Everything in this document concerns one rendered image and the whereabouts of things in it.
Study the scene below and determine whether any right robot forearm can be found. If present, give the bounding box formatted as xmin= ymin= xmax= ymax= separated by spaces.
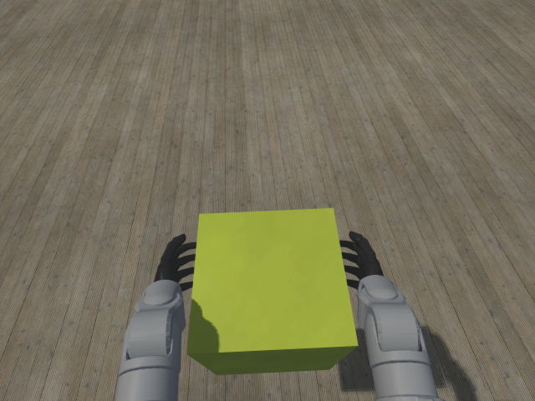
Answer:
xmin=357 ymin=275 xmax=445 ymax=401

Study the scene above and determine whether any right robot hand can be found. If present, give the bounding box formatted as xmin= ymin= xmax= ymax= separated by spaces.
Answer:
xmin=339 ymin=231 xmax=384 ymax=290

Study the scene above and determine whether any carton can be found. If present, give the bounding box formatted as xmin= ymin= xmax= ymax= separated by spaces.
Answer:
xmin=186 ymin=208 xmax=359 ymax=375

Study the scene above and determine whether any left robot hand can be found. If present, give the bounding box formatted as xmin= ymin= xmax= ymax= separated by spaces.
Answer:
xmin=154 ymin=234 xmax=196 ymax=292

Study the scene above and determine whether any left robot forearm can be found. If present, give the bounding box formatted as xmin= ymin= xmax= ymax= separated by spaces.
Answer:
xmin=115 ymin=280 xmax=186 ymax=401

